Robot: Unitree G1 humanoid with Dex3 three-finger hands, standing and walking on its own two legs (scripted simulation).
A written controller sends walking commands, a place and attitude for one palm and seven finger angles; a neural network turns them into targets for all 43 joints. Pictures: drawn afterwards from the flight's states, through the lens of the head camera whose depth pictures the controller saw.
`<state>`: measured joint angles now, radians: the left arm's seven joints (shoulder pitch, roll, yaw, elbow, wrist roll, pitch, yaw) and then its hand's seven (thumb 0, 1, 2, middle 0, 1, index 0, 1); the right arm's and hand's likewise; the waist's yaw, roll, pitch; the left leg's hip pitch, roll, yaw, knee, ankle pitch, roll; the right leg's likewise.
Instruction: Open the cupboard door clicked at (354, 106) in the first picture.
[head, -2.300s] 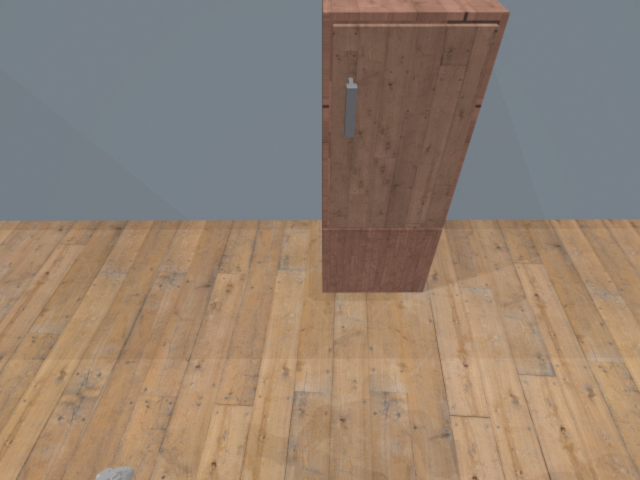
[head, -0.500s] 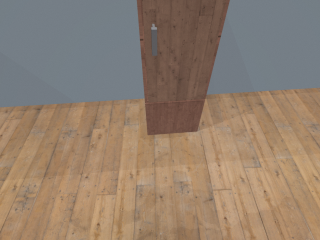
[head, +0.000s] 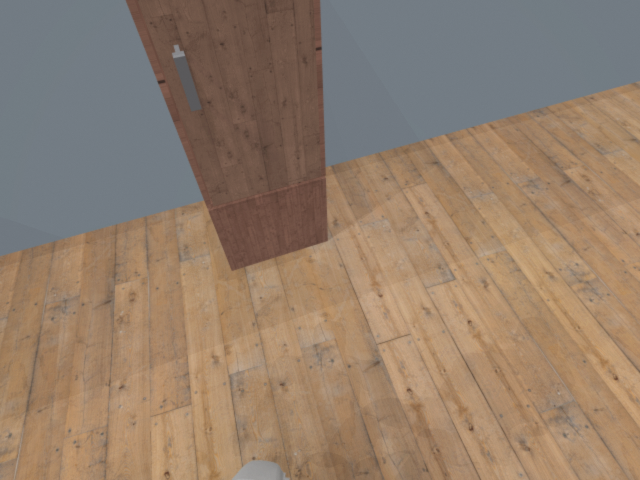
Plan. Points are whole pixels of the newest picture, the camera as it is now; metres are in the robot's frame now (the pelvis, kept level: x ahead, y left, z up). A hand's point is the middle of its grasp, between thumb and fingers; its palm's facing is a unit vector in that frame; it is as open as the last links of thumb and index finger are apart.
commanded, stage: walk to a spot facing it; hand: left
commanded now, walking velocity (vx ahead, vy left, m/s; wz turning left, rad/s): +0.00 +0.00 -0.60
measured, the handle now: (186, 77) +0.86 +0.39 +0.03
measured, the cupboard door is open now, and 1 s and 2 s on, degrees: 0 0 0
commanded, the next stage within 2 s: turn to face it in 1.74 s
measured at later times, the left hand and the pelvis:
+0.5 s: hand out of the picture +0.10 +0.28 -0.18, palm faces -0.25 -0.95 -0.20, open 7.4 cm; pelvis -0.02 +0.09 +0.00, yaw -19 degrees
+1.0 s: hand (257, 447) +0.18 +0.12 -0.16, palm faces -0.57 -0.79 -0.23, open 7.3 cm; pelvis -0.01 +0.02 -0.01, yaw -38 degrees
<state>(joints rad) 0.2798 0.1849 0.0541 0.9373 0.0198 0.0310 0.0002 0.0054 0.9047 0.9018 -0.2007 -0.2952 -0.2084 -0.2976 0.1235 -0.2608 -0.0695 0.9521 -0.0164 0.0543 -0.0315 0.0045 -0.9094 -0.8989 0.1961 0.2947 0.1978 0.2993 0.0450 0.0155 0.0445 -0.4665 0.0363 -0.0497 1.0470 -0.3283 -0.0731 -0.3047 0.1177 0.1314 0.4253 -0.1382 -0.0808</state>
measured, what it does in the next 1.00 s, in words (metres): steps on the spot, turning right: left foot, then right foot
